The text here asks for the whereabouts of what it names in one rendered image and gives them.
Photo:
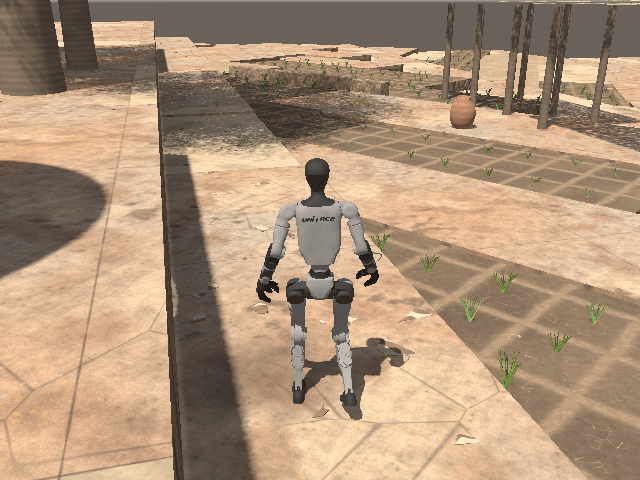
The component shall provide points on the robot left hand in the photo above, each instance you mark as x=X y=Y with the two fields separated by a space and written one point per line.
x=266 y=287

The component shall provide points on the robot right hand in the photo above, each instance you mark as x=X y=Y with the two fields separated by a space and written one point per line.
x=372 y=280

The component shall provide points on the robot foot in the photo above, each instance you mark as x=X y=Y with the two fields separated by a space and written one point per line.
x=298 y=396
x=349 y=399

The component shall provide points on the robot right forearm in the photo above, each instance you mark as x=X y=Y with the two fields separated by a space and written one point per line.
x=368 y=260

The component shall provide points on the right robot upper arm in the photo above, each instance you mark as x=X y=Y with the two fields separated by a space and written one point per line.
x=349 y=210

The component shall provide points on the right robot foot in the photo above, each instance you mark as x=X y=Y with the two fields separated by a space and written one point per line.
x=349 y=399

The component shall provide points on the left robot foot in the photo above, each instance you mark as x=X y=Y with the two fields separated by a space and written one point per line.
x=298 y=396

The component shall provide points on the robot left forearm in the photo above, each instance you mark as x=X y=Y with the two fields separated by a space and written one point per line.
x=268 y=268

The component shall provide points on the left robot upper arm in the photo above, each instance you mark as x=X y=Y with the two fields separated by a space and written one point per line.
x=286 y=213

